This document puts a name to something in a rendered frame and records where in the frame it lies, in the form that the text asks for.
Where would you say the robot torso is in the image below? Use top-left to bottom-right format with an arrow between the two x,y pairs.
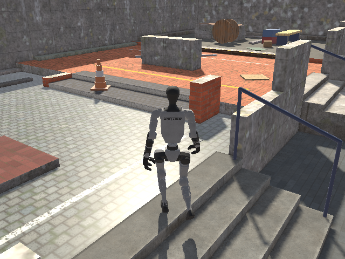
160,107 -> 185,162

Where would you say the right robot forearm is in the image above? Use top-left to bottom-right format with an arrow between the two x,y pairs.
192,131 -> 200,148

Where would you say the left robot upper arm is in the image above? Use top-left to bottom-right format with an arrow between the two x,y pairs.
148,109 -> 161,140

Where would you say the robot right hand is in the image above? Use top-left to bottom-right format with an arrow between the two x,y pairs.
188,145 -> 200,154

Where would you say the left robot forearm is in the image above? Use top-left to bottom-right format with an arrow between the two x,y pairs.
143,132 -> 154,158

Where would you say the robot left hand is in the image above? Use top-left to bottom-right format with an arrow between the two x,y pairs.
143,157 -> 155,171

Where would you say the right robot upper arm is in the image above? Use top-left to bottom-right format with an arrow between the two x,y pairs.
184,109 -> 197,138

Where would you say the right robot foot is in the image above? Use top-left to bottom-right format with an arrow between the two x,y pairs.
186,210 -> 195,220

